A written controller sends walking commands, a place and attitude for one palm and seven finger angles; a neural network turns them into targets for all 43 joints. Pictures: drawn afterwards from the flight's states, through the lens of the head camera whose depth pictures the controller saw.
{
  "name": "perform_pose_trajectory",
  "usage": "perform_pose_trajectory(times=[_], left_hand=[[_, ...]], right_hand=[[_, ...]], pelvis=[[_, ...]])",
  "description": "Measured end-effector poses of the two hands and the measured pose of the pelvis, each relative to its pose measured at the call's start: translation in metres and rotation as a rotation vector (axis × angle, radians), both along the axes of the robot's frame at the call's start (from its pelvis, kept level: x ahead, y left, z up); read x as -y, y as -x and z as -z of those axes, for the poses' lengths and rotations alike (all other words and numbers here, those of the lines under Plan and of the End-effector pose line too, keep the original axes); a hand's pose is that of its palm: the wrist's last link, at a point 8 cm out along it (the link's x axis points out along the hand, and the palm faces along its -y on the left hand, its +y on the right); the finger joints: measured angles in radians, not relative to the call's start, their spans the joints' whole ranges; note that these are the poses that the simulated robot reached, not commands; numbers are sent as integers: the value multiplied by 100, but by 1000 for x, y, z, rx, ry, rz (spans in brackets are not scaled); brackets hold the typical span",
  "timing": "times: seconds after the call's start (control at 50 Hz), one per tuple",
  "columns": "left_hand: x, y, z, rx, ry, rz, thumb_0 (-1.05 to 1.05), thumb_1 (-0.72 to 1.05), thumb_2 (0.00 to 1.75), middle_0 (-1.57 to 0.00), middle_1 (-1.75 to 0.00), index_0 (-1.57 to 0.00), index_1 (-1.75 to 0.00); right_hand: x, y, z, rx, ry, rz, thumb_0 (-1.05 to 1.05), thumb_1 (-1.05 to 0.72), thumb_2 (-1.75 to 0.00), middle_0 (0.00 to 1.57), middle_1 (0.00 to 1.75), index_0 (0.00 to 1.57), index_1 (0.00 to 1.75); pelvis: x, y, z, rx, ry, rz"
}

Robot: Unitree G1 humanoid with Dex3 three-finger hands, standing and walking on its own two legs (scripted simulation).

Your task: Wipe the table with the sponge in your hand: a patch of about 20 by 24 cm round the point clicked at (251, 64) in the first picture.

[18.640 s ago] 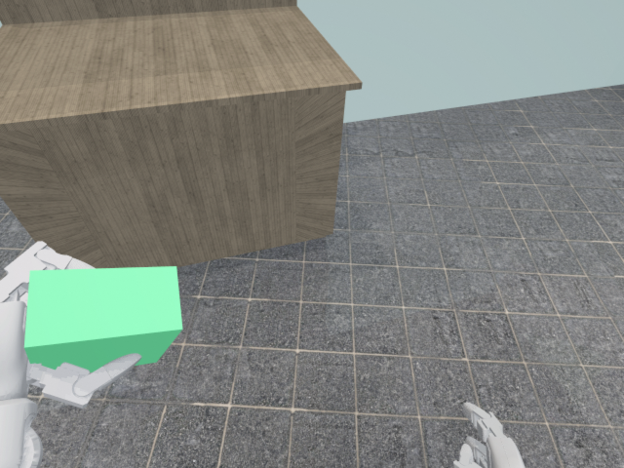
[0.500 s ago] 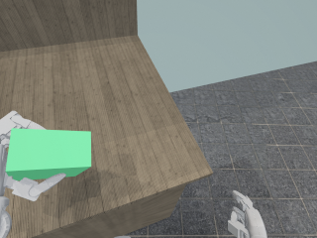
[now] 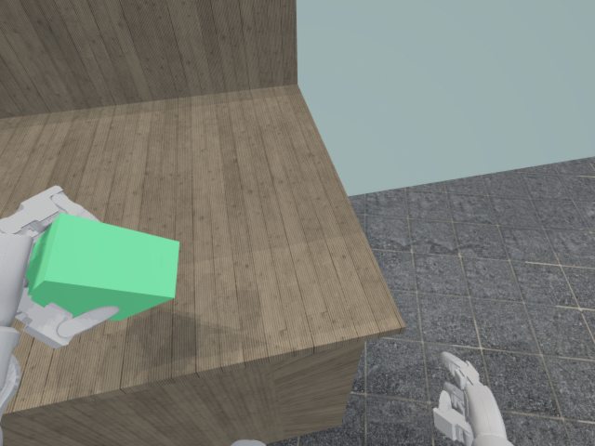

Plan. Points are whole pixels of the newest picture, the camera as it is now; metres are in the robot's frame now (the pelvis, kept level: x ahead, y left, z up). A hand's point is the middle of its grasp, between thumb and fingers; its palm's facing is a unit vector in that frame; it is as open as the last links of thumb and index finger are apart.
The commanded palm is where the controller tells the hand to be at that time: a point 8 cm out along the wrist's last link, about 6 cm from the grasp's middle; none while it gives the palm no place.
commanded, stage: turn the palm down, sponge in hand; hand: left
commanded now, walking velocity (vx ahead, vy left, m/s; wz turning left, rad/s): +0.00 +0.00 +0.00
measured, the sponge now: (113, 278) +0.23 +0.24 +0.15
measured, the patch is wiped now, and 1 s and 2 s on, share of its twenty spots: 0.00 0.00 0.00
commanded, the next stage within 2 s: move the sponge above the wiping area in 1.76 s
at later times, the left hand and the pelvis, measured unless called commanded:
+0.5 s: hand (75, 255) +0.23 +0.27 +0.19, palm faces +0.24 -0.42 -0.88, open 10.4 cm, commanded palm +0.20 +0.28 +0.23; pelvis +0.02 -0.01 +0.00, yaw -1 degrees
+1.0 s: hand (62, 243) +0.25 +0.29 +0.19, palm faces +0.16 -0.20 -0.97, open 10.4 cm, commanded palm +0.21 +0.29 +0.25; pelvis +0.01 +0.02 +0.01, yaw -1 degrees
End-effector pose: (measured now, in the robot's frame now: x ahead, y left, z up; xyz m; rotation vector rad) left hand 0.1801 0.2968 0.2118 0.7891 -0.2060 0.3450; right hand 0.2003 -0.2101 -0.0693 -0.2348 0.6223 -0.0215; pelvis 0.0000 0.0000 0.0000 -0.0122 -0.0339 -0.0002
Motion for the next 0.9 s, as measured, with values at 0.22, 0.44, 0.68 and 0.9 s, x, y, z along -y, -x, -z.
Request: perform_pose_trajectory(times=[0.22, 0.44, 0.68, 0.9], left_hand=[[16, -18, -1, -199, -124, 18, -1, -52, 102, -70, -134, -71, -133], [18, -20, -24, -164, -257, -26, -1, -52, 102, -70, -133, -72, -133], [16, -27, -18, -208, -373, -37, -1, -52, 102, -70, -133, -72, -133], [-8, -39, -26, -293, -436, -184, -1, -52, 102, -70, -133, -72, -132]], right_hand=[[24, 4, 10, 0, -16, 61, 1, -90, -90, 20, 30, 20, 30], [41, 2, 18, -50, -11, 113, 1, -90, -90, 20, 30, 20, 30], [13, -21, 9, -16, -28, 96, 1, -90, -90, 20, 30, 20, 30], [-31, -43, -3, 0, -85, 19, 1, -90, -90, 20, 30, 20, 30]], pelvis=[[17, -5, -1, 9, -7, 0], [15, -21, 1, -20, -14, 10], [-2, -25, -1, -28, -9, 12], [-14, -18, -8, -9, -7, 17]])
